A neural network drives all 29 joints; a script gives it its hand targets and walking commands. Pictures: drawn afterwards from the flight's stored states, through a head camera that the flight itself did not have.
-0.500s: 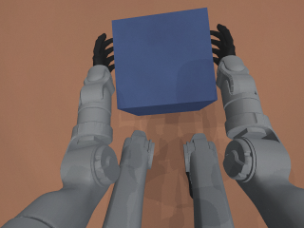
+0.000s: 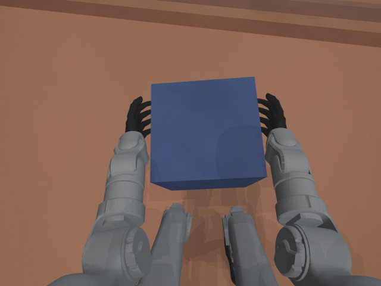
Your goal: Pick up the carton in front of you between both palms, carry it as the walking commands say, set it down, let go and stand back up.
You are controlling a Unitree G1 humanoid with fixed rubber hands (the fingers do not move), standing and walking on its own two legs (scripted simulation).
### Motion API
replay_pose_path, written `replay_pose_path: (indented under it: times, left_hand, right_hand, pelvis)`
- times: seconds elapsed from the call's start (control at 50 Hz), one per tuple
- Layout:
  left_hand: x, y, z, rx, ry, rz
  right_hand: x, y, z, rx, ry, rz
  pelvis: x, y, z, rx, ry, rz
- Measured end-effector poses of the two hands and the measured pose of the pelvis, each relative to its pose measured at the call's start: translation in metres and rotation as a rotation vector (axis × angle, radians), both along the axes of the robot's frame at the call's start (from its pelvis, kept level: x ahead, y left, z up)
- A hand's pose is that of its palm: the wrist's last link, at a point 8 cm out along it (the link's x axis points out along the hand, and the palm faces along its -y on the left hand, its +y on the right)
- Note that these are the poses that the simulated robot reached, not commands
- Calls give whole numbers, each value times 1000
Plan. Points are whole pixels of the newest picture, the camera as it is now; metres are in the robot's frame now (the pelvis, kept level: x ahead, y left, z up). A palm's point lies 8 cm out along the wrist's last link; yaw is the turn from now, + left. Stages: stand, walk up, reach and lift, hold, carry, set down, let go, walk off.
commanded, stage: reach and lift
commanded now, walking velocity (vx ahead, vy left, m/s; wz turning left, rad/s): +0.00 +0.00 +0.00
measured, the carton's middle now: (205, 143) +0.41 +0.01 -0.11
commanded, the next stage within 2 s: hold in 1.80 s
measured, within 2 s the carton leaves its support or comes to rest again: neither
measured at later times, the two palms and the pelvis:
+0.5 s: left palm (109, 114) +0.37 +0.16 +0.11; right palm (316, 117) +0.38 -0.14 +0.11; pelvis +0.05 +0.00 +0.14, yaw +0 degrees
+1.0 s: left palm (75, 96) +0.35 +0.16 +0.21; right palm (369, 103) +0.35 -0.14 +0.21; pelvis +0.06 +0.00 +0.18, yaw +0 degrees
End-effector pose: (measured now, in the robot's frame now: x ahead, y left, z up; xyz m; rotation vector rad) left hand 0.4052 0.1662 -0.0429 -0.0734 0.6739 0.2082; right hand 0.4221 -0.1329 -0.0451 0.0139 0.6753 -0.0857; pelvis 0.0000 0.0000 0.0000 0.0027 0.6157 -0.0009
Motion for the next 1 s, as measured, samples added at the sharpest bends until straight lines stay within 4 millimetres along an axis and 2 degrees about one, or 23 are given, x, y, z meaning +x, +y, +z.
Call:
replay_pose_path:
  times: [0.36, 0.58, 0.7, 0.82, 1.0]
  left_hand:
    - [-24, -5, 116, 10, 4, -34]
    - [-36, -9, 181, 11, -3, -52]
    - [-43, -9, 216, 16, -17, -63]
    - [-47, -11, 245, 42, -24, -89]
    - [-55, -10, 251, 47, 14, -98]
  right_hand:
    - [-32, -6, 115, -3, 3, -27]
    - [-49, -9, 181, -6, -4, -43]
    - [-58, -10, 217, -12, -18, -45]
    - [-64, -12, 247, -36, -26, -30]
    - [-73, -12, 252, -40, 12, -26]
  pelvis:
    - [40, 1, 105, 0, -215, 1]
    - [62, 2, 155, -1, -387, 0]
    - [69, 2, 173, -2, -495, 1]
    - [69, 3, 183, -2, -596, 1]
    - [57, 4, 183, -2, -669, 1]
